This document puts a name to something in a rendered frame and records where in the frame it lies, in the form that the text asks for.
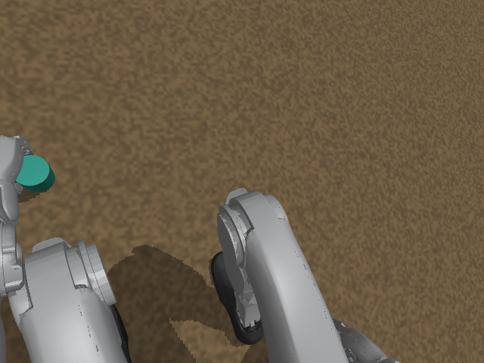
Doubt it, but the right robot hand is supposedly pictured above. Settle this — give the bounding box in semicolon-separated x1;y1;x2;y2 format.
332;318;388;363

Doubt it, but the left robot foot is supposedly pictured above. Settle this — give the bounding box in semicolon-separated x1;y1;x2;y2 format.
110;304;132;363

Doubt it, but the tin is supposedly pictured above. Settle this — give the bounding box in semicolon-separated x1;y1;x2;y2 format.
16;155;55;192

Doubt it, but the right robot foot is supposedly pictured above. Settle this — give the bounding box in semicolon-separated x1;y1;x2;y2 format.
211;251;264;345

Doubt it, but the left robot hand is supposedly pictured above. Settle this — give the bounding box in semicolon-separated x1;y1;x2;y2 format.
0;135;34;196

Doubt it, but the left robot arm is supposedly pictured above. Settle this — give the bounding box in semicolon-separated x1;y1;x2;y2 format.
0;179;24;363

